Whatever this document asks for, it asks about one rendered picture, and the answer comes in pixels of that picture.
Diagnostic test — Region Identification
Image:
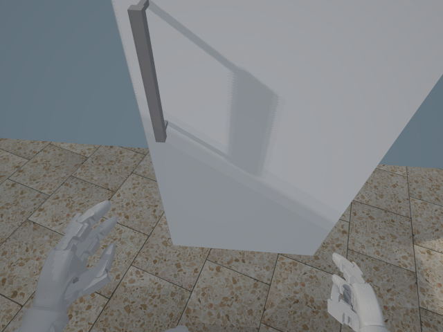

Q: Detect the fridge door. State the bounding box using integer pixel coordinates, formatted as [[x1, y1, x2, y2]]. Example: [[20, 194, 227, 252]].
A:
[[112, 0, 443, 256]]

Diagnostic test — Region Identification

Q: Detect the right robot hand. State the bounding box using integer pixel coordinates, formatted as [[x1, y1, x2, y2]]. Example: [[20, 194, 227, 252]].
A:
[[327, 253, 386, 332]]

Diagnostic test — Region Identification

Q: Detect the left robot hand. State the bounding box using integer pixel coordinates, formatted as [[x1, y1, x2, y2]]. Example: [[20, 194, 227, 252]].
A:
[[33, 200, 117, 312]]

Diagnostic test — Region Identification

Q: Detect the handle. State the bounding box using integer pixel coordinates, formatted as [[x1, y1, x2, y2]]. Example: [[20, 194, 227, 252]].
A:
[[127, 0, 168, 142]]

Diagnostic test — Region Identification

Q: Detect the robot left forearm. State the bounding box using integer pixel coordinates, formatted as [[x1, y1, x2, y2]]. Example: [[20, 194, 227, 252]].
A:
[[15, 307, 69, 332]]

